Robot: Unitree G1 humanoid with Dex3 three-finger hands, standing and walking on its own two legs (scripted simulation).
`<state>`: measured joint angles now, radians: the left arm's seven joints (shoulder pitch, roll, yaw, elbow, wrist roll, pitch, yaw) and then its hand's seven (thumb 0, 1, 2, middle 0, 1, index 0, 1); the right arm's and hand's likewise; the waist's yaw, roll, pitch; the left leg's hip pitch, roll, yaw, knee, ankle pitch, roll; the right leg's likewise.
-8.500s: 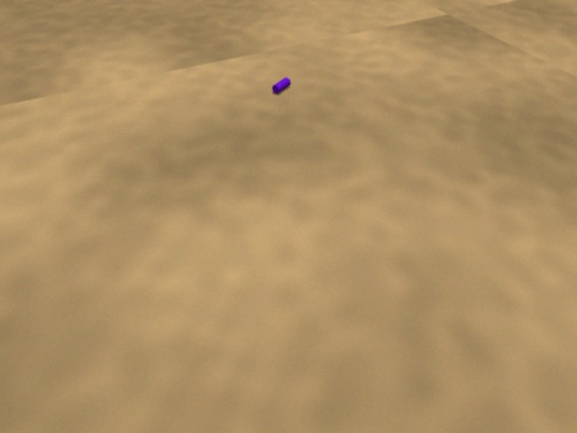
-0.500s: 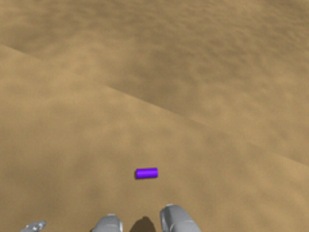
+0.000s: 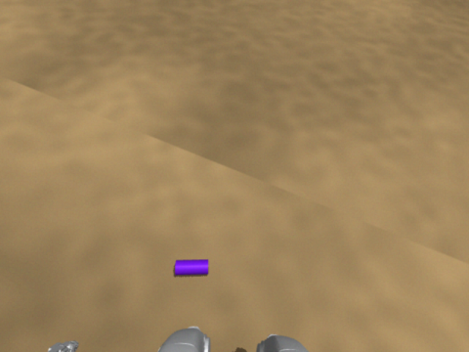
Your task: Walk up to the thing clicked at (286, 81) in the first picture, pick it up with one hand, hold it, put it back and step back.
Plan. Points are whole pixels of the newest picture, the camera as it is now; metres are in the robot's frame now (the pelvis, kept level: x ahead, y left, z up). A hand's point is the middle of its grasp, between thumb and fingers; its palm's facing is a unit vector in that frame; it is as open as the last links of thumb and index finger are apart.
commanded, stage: walk up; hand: left
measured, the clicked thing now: (192, 267) +0.49 +0.15 -0.70
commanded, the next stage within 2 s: stand in 1.82 s
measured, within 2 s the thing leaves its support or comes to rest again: neither
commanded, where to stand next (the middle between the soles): +0.12 -0.03 m, yaw +3 degrees
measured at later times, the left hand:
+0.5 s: hand out of the picture +0.06 +0.18 -0.13, palm faces +0.06 -0.91 -0.42, open 7.4 cm
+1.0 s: hand out of the picture +0.08 +0.19 -0.11, palm faces +0.05 -0.92 -0.38, open 7.4 cm
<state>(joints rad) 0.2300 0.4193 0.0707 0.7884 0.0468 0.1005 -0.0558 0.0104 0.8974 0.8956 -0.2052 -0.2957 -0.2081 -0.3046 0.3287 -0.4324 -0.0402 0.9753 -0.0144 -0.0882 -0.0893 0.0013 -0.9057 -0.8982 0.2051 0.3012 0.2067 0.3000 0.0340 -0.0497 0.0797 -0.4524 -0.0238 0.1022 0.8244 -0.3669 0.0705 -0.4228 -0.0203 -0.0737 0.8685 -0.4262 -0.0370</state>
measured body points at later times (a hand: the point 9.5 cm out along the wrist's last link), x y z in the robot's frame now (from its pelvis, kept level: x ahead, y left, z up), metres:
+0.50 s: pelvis +0.00 -0.10 +0.02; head +0.03 -0.10 +0.47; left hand +0.06 +0.23 -0.10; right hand +0.12 -0.43 -0.10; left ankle +0.01 +0.04 -0.70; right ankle +0.03 -0.23 -0.70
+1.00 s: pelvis +0.01 -0.08 +0.04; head +0.02 -0.07 +0.49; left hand +0.08 +0.24 -0.09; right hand +0.12 -0.37 -0.09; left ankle +0.01 +0.04 -0.70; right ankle +0.03 -0.23 -0.70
